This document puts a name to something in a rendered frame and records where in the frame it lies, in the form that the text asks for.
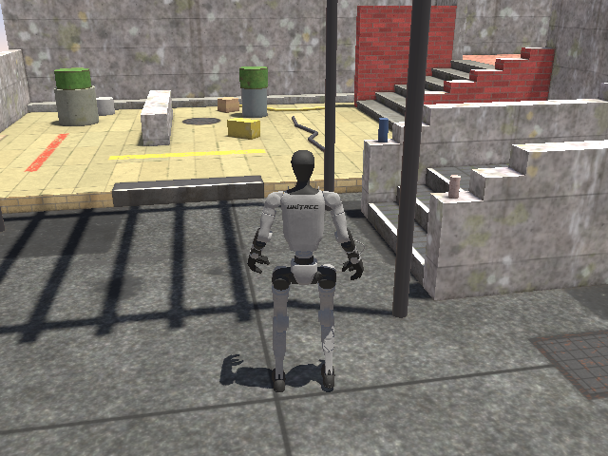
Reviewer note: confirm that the stairs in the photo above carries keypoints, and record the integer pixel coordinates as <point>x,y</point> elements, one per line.
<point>384,218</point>
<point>397,114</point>

